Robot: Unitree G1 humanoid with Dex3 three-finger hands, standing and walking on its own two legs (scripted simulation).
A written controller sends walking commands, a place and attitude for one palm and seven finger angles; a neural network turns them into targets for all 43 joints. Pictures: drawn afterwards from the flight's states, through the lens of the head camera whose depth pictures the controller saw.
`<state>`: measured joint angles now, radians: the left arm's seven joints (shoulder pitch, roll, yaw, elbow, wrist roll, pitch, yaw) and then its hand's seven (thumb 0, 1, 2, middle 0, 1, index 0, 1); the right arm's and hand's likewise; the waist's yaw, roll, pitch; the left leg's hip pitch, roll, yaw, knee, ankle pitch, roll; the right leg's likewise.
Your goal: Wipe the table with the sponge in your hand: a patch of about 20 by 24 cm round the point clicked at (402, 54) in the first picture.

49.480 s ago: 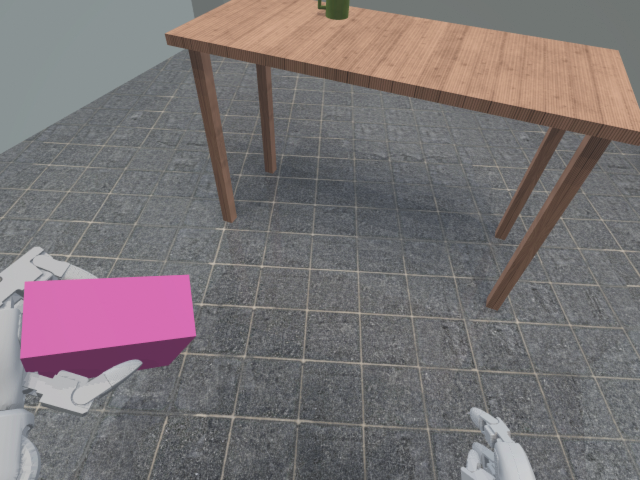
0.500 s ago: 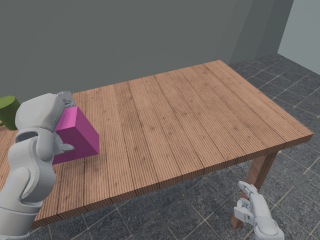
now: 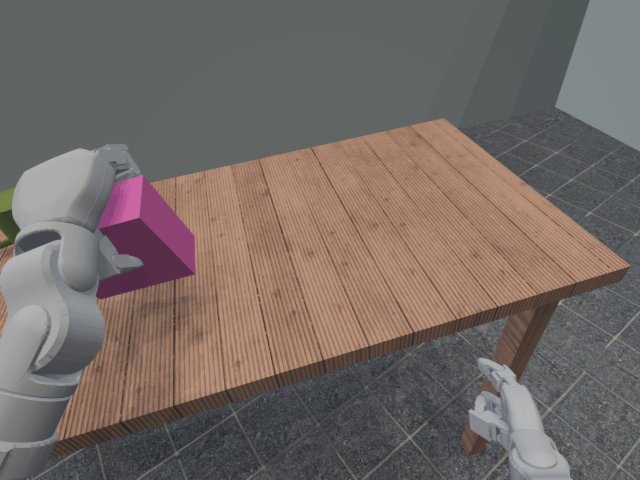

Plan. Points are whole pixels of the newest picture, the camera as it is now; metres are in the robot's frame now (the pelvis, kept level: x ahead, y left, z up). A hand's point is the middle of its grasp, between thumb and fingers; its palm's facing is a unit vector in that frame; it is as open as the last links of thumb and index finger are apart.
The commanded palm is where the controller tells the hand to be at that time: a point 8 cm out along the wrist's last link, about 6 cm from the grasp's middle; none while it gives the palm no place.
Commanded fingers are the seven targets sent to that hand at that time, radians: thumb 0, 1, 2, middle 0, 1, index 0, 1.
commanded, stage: lift the sponge slowly off the table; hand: left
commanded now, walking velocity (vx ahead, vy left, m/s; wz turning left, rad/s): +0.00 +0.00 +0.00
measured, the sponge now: (130, 251) +0.29 +0.29 +0.18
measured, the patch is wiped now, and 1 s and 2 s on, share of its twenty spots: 0.90 0.90 0.90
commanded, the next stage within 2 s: bring the sponge back beside the body in 0.06 s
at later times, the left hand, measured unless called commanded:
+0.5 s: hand (97, 235) +0.25 +0.28 +0.24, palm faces +0.35 -0.15 -0.93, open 10.0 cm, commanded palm +0.20 +0.27 +0.30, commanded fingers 0.00 0.10 1.30 -1.20 -1.60 -1.20 -1.60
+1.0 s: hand (88, 267) +0.22 +0.27 +0.22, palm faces +0.33 -0.16 -0.93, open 10.0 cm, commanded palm +0.17 +0.27 +0.28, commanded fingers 0.00 0.10 1.30 -1.20 -1.60 -1.20 -1.60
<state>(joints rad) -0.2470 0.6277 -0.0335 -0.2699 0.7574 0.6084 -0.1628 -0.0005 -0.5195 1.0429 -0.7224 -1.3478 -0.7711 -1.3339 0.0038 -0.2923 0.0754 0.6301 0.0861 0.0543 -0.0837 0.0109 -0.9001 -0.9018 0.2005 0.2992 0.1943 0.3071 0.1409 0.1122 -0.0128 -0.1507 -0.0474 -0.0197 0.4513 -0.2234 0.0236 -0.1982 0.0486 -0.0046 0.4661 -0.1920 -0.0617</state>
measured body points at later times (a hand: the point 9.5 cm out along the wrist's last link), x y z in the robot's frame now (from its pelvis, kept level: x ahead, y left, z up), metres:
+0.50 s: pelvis +0.00 +0.00 +0.00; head -0.03 -0.05 +0.45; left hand +0.23 +0.28 +0.28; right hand +0.27 -0.19 -0.06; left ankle +0.02 +0.11 -0.74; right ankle +0.04 -0.08 -0.74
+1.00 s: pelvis +0.00 +0.00 +0.00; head -0.05 -0.06 +0.44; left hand +0.20 +0.28 +0.27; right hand +0.26 -0.19 -0.06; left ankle +0.02 +0.11 -0.74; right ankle +0.04 -0.08 -0.74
